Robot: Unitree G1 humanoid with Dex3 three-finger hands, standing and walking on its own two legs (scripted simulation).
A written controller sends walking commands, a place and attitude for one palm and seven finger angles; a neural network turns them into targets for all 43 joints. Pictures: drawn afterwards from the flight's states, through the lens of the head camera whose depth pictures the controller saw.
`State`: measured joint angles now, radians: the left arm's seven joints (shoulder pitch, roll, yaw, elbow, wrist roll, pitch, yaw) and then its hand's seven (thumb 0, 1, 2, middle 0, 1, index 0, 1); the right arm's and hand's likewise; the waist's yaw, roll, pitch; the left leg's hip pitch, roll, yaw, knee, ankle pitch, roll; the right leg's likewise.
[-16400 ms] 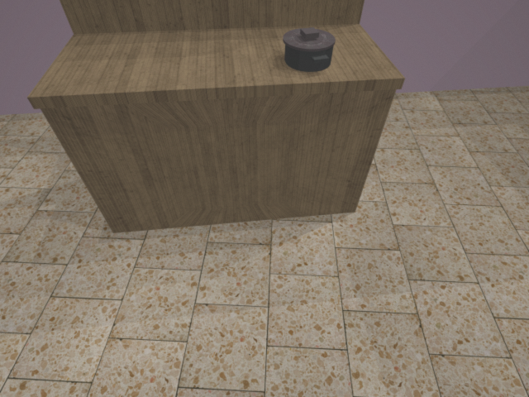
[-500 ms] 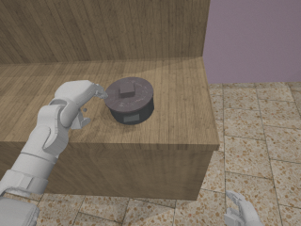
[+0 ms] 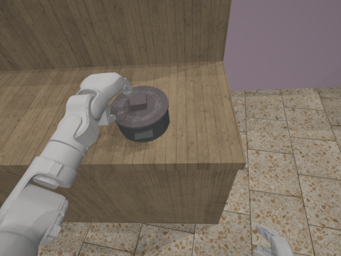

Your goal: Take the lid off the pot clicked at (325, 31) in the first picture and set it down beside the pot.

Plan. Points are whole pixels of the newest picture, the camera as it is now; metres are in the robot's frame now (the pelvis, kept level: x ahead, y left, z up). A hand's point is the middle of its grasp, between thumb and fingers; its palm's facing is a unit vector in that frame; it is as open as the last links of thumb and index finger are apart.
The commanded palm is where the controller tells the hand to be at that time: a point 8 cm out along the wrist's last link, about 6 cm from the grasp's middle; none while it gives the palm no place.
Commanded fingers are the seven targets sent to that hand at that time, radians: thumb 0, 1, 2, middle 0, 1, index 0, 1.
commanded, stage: move the open hand above the knob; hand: left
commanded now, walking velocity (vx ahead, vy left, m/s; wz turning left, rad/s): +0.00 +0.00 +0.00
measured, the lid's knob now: (138, 100) +0.52 +0.12 +0.06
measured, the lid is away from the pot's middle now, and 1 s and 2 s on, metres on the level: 0.00 0.00 0.00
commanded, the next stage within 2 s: lower the open fingers around the knob in 1.36 s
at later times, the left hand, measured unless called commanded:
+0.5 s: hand (129, 90) +0.48 +0.12 +0.13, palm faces -0.29 -0.04 -0.96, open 10.1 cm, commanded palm +0.48 +0.12 +0.19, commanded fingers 0.00 -0.31 1.45 -0.84 -0.08 -0.84 -0.08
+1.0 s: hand (130, 89) +0.49 +0.12 +0.13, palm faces -0.28 -0.06 -0.96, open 10.1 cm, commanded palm +0.47 +0.12 +0.19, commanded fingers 0.00 -0.31 1.45 -0.84 -0.08 -0.84 -0.08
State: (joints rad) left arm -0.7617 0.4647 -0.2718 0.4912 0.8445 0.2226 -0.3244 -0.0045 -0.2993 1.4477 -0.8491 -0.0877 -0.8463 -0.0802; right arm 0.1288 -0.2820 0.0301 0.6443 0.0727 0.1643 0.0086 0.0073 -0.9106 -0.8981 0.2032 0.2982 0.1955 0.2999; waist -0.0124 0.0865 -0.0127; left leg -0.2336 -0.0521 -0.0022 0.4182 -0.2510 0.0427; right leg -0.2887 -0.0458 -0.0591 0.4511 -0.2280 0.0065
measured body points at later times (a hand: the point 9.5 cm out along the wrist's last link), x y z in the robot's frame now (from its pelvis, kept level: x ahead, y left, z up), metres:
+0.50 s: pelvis +0.01 +0.01 +0.00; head +0.06 -0.03 +0.44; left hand +0.49 +0.12 +0.18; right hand +0.10 -0.25 -0.15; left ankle -0.03 +0.09 -0.74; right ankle +0.00 -0.12 -0.74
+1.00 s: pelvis +0.01 +0.00 +0.00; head +0.06 -0.03 +0.45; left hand +0.50 +0.12 +0.18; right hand +0.12 -0.25 -0.14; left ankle -0.03 +0.09 -0.74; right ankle +0.00 -0.12 -0.74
